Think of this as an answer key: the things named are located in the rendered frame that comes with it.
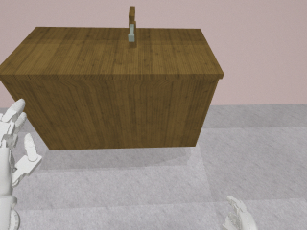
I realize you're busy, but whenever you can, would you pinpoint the counter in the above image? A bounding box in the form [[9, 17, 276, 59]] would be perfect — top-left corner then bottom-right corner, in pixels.
[[0, 6, 224, 150]]

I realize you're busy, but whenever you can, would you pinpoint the left robot hand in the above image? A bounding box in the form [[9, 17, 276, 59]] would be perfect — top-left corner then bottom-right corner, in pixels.
[[0, 99, 42, 196]]

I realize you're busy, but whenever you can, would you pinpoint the robot left forearm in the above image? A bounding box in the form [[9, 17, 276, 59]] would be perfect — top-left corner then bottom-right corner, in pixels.
[[0, 195, 21, 230]]

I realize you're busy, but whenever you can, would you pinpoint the right robot hand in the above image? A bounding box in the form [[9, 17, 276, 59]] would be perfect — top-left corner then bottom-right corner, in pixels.
[[222, 195, 258, 230]]

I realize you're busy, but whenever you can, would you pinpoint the tap lever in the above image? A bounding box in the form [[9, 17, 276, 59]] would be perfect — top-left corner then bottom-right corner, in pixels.
[[128, 24, 135, 42]]

